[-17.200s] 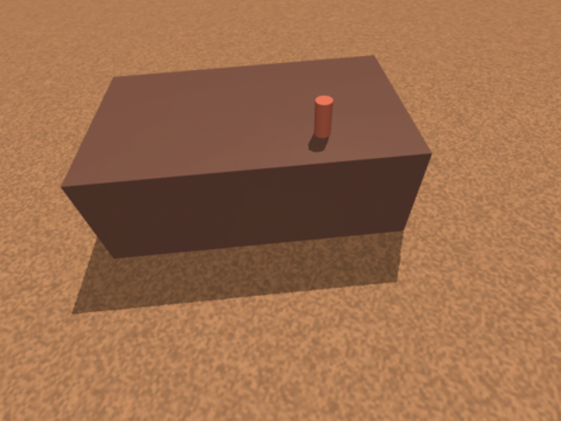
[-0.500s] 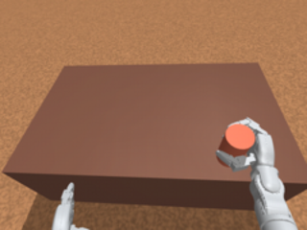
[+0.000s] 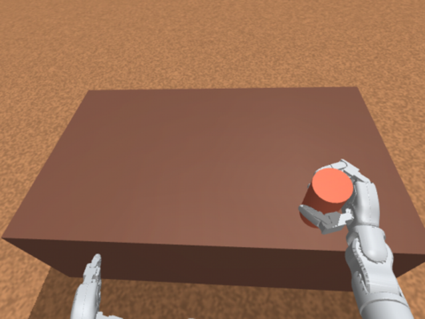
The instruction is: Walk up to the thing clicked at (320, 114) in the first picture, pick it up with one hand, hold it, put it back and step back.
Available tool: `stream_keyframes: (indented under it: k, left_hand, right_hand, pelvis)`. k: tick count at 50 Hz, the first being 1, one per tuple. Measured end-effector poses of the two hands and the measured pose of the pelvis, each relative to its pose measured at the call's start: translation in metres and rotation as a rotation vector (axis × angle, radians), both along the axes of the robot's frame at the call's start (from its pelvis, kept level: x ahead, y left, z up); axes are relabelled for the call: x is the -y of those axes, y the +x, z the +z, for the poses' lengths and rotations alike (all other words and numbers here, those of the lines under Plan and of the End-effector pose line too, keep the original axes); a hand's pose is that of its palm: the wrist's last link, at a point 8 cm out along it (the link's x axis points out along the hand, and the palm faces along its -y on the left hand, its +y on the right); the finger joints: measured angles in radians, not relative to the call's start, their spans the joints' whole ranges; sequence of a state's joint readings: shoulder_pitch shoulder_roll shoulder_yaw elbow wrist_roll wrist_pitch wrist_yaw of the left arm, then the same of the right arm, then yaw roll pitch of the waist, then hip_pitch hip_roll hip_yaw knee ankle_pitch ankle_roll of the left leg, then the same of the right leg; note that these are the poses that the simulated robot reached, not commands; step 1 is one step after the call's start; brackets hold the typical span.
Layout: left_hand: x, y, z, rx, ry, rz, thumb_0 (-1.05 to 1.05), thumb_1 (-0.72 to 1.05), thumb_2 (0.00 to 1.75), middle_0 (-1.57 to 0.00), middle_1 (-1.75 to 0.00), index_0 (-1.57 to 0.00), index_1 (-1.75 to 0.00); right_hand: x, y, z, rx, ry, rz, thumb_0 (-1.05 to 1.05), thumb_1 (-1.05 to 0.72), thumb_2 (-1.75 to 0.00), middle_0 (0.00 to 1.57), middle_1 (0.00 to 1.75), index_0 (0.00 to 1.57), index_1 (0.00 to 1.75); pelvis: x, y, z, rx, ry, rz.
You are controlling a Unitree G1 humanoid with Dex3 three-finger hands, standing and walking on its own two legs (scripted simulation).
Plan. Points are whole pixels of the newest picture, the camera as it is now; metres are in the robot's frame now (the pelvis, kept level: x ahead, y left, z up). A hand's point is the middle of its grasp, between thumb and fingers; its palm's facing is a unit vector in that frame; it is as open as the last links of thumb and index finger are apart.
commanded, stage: hold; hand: right
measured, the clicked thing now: (322, 200) +0.33 -0.16 +0.03
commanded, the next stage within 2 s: crouch in 0.58 s
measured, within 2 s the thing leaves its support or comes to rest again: neither
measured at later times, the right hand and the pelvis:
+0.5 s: hand (326, 198) +0.33 -0.17 +0.05, palm faces +0.14 +0.99 -0.01, open 9.3 cm; pelvis +0.00 +0.00 +0.00, yaw +0 degrees
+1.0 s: hand (322, 198) +0.35 -0.17 +0.01, palm faces +0.17 +0.99 +0.00, open 9.3 cm; pelvis -0.01 +0.00 -0.01, yaw +0 degrees
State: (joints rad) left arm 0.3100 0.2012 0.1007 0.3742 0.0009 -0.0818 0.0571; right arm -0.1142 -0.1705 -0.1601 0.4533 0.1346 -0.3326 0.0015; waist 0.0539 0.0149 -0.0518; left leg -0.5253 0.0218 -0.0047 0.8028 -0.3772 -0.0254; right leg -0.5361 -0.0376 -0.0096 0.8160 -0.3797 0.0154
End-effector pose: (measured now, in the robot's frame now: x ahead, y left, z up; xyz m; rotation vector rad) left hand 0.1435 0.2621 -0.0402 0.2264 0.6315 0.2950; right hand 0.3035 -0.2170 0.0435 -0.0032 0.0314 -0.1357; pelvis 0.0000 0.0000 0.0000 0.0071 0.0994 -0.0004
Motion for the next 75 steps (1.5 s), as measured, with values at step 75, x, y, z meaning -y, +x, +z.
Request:
stream_keyframes:
  k: [75]
  left_hand:
    - [0.002,-0.022,-0.01,-0.01,0.207,-0.078,-0.01,-0.52,0.04,-0.06,-0.06,-0.07,-0.05]
  right_hand:
    - [0.022,0.109,-0.119,-0.038,0.016,-0.039,-0.05,0.4,-1.04,0.72,1.1,0.84,1.16]
  pelvis:
    - [0.007,-0.017,-0.071,-0.27,0.036,0.017]
